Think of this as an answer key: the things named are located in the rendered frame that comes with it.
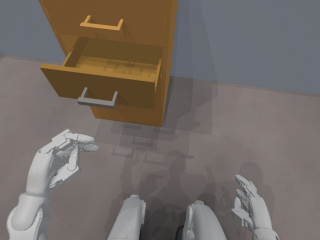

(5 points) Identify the left robot thigh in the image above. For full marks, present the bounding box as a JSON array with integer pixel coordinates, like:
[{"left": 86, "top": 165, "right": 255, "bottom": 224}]
[{"left": 107, "top": 197, "right": 146, "bottom": 240}]

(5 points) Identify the right robot thigh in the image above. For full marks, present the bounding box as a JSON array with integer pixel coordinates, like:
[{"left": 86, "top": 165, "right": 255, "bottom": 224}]
[{"left": 185, "top": 203, "right": 227, "bottom": 240}]

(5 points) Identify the right robot forearm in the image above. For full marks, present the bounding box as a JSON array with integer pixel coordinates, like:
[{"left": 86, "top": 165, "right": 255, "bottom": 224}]
[{"left": 252, "top": 228, "right": 280, "bottom": 240}]

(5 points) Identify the handle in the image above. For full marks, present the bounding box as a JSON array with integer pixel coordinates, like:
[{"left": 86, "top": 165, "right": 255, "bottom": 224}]
[
  {"left": 77, "top": 87, "right": 118, "bottom": 109},
  {"left": 80, "top": 22, "right": 121, "bottom": 36}
]

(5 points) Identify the robot thigh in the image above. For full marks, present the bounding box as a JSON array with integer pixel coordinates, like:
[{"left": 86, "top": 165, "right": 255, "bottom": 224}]
[
  {"left": 107, "top": 197, "right": 146, "bottom": 240},
  {"left": 185, "top": 203, "right": 227, "bottom": 240}
]

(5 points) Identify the drawer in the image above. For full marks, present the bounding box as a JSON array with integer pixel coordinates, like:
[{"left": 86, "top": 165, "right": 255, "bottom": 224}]
[{"left": 40, "top": 36, "right": 163, "bottom": 110}]

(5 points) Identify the cabinet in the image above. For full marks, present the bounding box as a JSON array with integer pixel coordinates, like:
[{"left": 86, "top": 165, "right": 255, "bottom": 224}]
[{"left": 38, "top": 0, "right": 178, "bottom": 127}]

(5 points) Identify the left robot hand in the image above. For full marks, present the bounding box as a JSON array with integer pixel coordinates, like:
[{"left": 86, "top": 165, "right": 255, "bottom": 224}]
[{"left": 25, "top": 129, "right": 100, "bottom": 196}]

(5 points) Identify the right robot hand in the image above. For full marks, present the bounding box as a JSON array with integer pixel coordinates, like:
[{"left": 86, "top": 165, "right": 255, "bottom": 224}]
[{"left": 231, "top": 174, "right": 273, "bottom": 233}]

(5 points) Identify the left robot forearm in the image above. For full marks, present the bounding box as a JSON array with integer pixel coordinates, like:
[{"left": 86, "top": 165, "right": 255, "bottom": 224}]
[{"left": 6, "top": 192, "right": 53, "bottom": 240}]

